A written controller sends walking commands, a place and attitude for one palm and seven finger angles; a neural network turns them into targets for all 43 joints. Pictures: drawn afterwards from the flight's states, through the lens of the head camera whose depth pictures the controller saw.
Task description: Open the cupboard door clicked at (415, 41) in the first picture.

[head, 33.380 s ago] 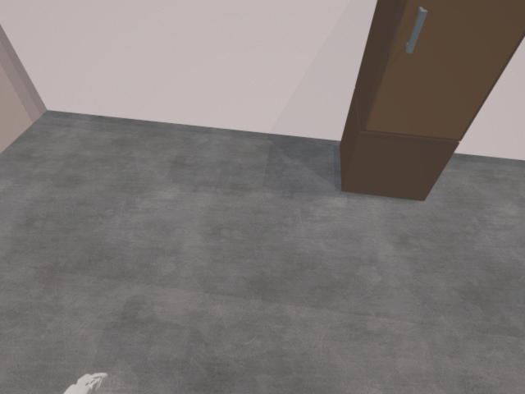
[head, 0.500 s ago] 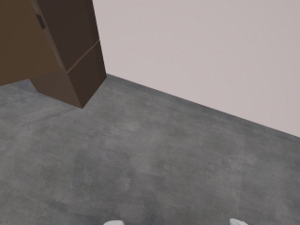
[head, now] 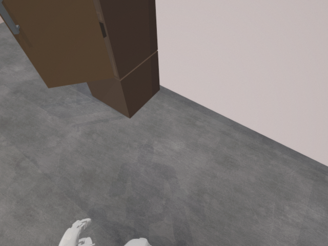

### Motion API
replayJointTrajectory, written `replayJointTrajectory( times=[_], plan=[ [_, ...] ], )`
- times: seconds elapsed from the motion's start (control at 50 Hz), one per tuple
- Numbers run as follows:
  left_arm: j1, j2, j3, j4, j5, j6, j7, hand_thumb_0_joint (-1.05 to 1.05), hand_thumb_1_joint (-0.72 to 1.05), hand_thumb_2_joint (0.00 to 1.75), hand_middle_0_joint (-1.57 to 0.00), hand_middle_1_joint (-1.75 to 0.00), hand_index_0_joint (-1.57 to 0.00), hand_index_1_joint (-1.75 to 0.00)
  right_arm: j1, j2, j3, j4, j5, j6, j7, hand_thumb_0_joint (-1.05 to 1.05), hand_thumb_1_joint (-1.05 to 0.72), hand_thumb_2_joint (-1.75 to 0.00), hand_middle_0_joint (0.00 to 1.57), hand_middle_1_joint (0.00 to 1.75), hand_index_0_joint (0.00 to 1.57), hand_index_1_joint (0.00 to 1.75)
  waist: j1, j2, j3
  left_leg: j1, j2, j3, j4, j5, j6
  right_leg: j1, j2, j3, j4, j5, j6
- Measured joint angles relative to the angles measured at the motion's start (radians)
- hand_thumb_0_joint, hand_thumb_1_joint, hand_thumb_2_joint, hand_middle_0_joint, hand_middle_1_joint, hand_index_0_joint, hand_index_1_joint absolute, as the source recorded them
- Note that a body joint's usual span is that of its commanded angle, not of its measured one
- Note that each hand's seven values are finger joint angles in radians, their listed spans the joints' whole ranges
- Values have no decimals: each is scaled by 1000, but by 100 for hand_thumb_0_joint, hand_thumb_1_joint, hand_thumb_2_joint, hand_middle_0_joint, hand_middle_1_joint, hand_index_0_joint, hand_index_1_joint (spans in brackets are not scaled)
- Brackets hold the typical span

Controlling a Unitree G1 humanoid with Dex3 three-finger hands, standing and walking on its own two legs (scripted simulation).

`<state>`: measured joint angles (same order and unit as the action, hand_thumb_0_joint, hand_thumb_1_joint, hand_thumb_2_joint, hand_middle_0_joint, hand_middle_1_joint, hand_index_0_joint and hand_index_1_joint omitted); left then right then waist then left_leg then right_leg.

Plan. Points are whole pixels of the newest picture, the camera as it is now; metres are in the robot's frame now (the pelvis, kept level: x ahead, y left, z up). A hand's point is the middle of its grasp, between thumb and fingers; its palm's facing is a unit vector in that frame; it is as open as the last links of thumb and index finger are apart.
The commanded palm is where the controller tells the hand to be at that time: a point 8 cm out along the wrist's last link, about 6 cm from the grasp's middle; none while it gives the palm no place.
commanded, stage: turn to face it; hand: left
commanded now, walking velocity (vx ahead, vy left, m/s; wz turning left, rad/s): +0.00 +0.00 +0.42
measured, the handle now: (8, 16) +0.94 +0.68 +0.08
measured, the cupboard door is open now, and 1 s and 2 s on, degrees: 49 49 49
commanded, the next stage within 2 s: take the last steps up to it in 0.24 s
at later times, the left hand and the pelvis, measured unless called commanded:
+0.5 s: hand out of the picture +0.00 +0.24 -0.17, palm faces +0.27 -0.94 -0.20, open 7.4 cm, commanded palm none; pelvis +0.02 +0.04 +0.01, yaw +12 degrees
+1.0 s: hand out of the picture +0.05 +0.23 -0.16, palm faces +0.41 -0.90 -0.17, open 7.4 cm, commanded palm none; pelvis +0.12 +0.08 +0.01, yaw +21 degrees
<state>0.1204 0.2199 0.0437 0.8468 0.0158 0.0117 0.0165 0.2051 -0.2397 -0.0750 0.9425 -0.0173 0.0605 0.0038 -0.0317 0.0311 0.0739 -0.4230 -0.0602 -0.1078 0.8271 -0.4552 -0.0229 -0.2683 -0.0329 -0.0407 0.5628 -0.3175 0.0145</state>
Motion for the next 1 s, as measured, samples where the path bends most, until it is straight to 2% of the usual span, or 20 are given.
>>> replayJointTrajectory(
  times=[0.06,0.12,0.24,0.28,0.3,0.32,0.34,0.38,0.44,0.5,0.6,0.7,0.72,0.74,0.78,0.82,0.86,0.92,1.0],
  plan=[
    [33,-22,-11,10,-1,1,3,1,91,90,-20,-30,-20,-30,-7,-15,-9,8,-2,11,8,1,-90,-89,20,29,20,30,-5,0,2,-71,20,65,255,-6,-21,40,-23,-38,-31,0,-12],
    [65,-32,-15,26,-2,-1,4,1,91,90,-20,-30,-20,-30,-18,-15,-8,10,-1,16,13,1,-90,-89,20,29,20,30,-5,-21,4,-80,52,104,297,24,-39,73,-43,-72,-70,11,-11],
    [122,-31,-13,62,8,-9,-1,1,91,90,-20,-30,-20,-30,-63,-3,9,13,5,7,12,1,-90,-90,20,29,20,30,34,-65,18,25,75,155,8,7,-35,92,-81,-124,-60,-11,8],
    [143,-22,-8,79,7,-7,-3,1,91,90,-21,-30,-20,-30,-82,3,18,8,5,-4,10,1,-90,-90,20,29,20,30,45,-76,20,80,69,170,-126,64,-25,84,-92,-137,-23,-35,21],
    [156,-17,-6,87,3,-5,-4,1,91,90,-21,-30,-20,-30,-89,4,22,2,5,-13,10,1,-90,-90,20,29,20,30,48,-77,17,115,68,176,-207,133,-16,75,-96,-144,8,-54,30],
    [165,-9,-2,96,-2,2,-5,1,91,90,-21,-30,-20,-30,-95,6,25,-2,2,-25,8,1,-90,-90,20,29,20,30,49,-80,13,126,66,175,-241,193,15,52,-102,-146,59,-73,38],
    [164,3,2,109,-7,13,-4,1,91,90,-21,-30,-20,-30,-104,16,27,-5,0,-33,5,1,-90,-90,20,29,20,30,53,-95,17,118,56,177,-221,182,42,21,-107,-119,137,-132,46],
    [160,20,9,129,-8,39,1,1,91,90,-20,-30,-20,-30,-112,33,39,-11,-5,-42,-3,0,-90,-89,20,29,20,30,63,-106,18,119,51,176,-203,138,71,-44,-86,-55,299,-222,48],
    [141,28,18,148,-1,56,-6,1,91,90,-20,-30,-20,-30,-99,48,52,-17,-10,-52,-17,0,-90,-89,20,29,20,30,64,-91,5,138,52,156,-247,143,75,-117,-58,-15,454,-202,42],
    [122,24,22,144,3,43,-22,1,91,90,-20,-30,-20,-30,-71,56,60,-6,-11,-66,-20,0,-90,-89,20,29,20,30,66,-69,-8,168,47,136,-311,177,80,-154,-50,-4,485,-148,37],
    [91,6,20,125,5,23,-36,1,91,90,-20,-30,-20,-30,-2,62,56,24,-10,-75,-19,0,-91,-89,20,30,20,30,49,-36,-32,212,34,109,-378,201,83,-144,-46,-15,351,-120,33],
    [65,-15,15,101,6,-4,-43,1,91,90,-20,-30,-20,-30,67,40,43,62,-10,-63,-12,0,-91,-89,20,30,20,30,28,-15,-41,226,16,95,-338,157,72,-45,-23,-42,72,-61,24],
    [68,-13,15,92,8,-17,-44,1,91,90,-20,-30,-20,-30,86,39,41,67,-6,-61,-10,0,-91,-89,20,30,20,30,28,-24,-48,210,6,97,-292,125,70,-9,-26,-40,-5,-51,14],
    [65,-18,16,90,11,-30,-40,1,91,90,-20,-30,-20,-30,96,34,38,78,-2,-56,-8,0,-91,-89,20,30,20,30,31,-22,-46,181,5,101,-206,55,63,-6,-29,-42,-8,9,2],
    [71,-38,11,93,8,-42,-30,1,91,90,-20,-30,-20,-30,105,18,29,101,-9,-35,1,0,-91,-89,20,30,20,30,27,1,-41,99,17,97,16,-7,47,18,-30,-73,13,11,-11],
    [103,-52,6,101,6,-52,-23,1,91,90,-20,-30,-20,-30,104,7,21,115,-14,-22,11,1,-91,-89,20,29,20,30,30,6,-47,16,39,109,176,51,29,62,-36,-89,-29,4,-8],
    [140,-60,4,121,3,-58,-18,1,91,90,-20,-30,-20,-30,91,4,14,114,-15,-17,19,1,-91,-89,20,29,20,30,27,-3,-52,-53,71,120,252,133,10,108,-43,-94,-96,20,4],
    [185,-68,0,163,2,-65,-18,1,91,90,-20,-30,-20,-30,67,8,10,96,-12,-22,28,1,-91,-89,20,29,20,30,21,-25,-51,-120,117,131,231,218,-16,172,-62,-107,-188,43,17],
    [231,-75,-5,211,6,-72,-21,1,91,90,-20,-30,-20,-30,30,13,11,77,-8,-33,38,1,-91,-90,20,29,20,30,40,-48,-38,-137,147,158,57,255,-27,236,-97,-128,-246,35,50]
  ],
)
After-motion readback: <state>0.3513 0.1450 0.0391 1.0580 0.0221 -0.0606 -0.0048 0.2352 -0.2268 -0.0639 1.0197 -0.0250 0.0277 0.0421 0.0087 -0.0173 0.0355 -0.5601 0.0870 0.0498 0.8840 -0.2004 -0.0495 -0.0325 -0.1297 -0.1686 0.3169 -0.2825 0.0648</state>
